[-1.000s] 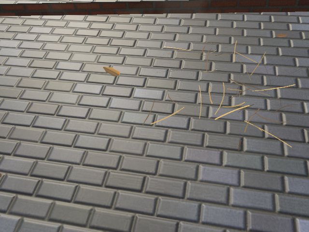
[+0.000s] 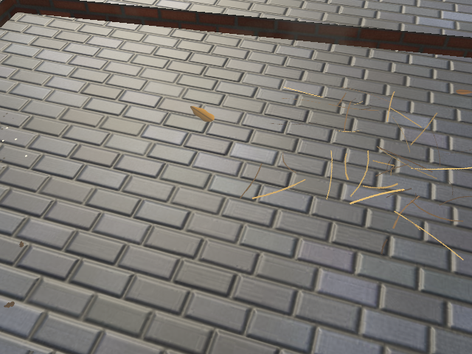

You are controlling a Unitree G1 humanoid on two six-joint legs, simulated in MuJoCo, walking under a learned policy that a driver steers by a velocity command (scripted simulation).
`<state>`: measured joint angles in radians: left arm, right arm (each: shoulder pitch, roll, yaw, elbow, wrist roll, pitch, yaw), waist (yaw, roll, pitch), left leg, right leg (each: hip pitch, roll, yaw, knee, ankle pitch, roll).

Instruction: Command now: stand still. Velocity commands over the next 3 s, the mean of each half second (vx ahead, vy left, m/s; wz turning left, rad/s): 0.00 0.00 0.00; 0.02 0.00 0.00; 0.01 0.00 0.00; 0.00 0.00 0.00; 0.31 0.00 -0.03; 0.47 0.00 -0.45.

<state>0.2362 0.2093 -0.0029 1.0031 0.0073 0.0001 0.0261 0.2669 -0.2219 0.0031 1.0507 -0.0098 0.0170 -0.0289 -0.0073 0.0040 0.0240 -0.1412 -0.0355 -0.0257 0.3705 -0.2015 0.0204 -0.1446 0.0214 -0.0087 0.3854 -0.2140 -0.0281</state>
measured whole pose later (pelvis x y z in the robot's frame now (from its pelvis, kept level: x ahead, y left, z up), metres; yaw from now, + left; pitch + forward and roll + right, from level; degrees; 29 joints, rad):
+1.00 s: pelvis +0.02 -0.01 +0.00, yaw +0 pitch -1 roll +0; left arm 0.32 0.13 -0.02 1.15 0.01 -0.02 0.04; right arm 0.33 -0.13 0.03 1.18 -0.01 0.00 -0.05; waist 0.00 0.00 0.02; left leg -0.14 -0.02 -0.03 0.40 -0.25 0.01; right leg -0.14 0.04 -0.01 0.40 -0.25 -0.04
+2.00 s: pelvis +0.02 -0.01 +0.00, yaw +0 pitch -1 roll +0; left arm 0.34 0.11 -0.01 1.15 0.01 -0.01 0.04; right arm 0.34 -0.11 0.02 1.18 -0.01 0.00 -0.05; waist 0.00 0.01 0.03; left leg -0.14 -0.01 -0.03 0.40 -0.24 0.00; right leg -0.14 0.04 -0.01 0.40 -0.24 -0.04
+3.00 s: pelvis +0.39 +0.02 -0.02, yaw -17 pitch +0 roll -1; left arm 0.43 0.24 0.07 1.01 0.02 -0.09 0.00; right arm 0.02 -0.24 -0.07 0.82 -0.05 -0.05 0.03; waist 0.09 0.02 0.04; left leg -0.62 0.10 -0.06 0.75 0.08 0.00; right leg -0.07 0.13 0.06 0.45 -0.38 -0.11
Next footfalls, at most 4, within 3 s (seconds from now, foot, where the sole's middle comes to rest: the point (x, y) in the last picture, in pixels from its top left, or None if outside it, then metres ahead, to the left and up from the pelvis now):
2.68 right None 0.32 -0.03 -0.78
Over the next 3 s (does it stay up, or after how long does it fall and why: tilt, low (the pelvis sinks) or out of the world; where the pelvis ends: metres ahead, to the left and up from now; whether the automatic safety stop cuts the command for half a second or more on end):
stays up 0.39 0.02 -0.02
